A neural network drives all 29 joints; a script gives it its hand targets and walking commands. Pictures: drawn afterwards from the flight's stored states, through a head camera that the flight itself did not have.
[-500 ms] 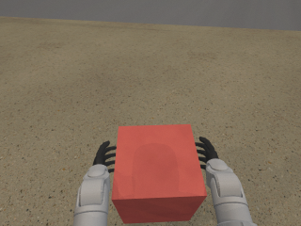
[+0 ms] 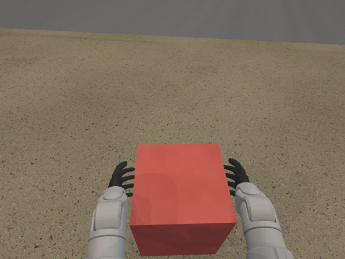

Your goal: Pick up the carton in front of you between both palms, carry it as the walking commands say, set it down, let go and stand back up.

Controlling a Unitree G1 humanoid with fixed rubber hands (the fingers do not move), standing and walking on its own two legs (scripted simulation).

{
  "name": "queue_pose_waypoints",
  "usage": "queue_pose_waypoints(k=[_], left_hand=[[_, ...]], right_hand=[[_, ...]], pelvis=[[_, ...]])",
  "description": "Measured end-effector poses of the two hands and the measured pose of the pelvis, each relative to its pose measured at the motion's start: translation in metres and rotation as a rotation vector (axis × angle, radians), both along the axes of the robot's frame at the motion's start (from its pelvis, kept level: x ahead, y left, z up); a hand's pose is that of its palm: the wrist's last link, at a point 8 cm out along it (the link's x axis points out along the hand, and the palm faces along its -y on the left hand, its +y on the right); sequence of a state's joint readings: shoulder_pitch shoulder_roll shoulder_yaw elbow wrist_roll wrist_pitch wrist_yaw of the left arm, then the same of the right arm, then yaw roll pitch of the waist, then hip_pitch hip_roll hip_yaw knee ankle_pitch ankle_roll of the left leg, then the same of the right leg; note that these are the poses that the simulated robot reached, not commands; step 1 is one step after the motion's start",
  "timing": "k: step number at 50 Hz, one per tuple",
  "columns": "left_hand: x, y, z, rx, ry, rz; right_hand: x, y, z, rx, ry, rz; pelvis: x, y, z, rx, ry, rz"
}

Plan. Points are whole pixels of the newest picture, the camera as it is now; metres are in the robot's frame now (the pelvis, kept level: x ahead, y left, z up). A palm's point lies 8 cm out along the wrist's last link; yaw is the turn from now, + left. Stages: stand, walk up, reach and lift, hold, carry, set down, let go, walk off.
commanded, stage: hold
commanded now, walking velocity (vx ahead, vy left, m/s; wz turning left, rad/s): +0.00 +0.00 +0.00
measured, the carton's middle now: (178, 201) +0.30 +0.00 -0.05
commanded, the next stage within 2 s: set down in 0.14 s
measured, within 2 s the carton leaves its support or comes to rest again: neither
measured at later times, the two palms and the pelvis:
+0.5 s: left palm (120, 184) +0.33 +0.16 -0.01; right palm (231, 184) +0.33 -0.14 +0.00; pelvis -0.01 +0.01 -0.01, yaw -2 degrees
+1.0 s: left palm (129, 206) +0.38 +0.16 -0.21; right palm (214, 203) +0.38 -0.14 -0.20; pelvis -0.04 -0.02 -0.13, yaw -4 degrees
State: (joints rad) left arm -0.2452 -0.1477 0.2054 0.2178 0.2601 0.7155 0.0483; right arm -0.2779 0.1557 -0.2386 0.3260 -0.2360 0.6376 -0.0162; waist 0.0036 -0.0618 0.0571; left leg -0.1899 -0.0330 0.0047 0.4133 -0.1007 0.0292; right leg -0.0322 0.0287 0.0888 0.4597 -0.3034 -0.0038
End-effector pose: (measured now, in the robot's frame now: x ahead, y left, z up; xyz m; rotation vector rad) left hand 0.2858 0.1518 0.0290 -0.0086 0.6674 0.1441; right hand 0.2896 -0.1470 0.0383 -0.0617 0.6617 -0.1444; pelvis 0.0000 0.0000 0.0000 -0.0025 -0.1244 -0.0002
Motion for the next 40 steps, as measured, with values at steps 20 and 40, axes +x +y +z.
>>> queue_pose_waypoints(k=[20, 40], left_hand=[[0.033, 0.006, -0.012, -0.050, 0.027, -0.003], [0.066, 0.004, -0.200, -0.006, 0.010, -0.005]], right_hand=[[0.022, 0.007, -0.012, 0.009, 0.028, -0.048], [0.065, 0.004, -0.197, 0.028, 0.016, -0.027]], pelvis=[[0.001, 0.016, -0.006, 0.005, 0.031, -0.040], [-0.029, -0.015, -0.079, -0.019, 0.594, -0.034]])
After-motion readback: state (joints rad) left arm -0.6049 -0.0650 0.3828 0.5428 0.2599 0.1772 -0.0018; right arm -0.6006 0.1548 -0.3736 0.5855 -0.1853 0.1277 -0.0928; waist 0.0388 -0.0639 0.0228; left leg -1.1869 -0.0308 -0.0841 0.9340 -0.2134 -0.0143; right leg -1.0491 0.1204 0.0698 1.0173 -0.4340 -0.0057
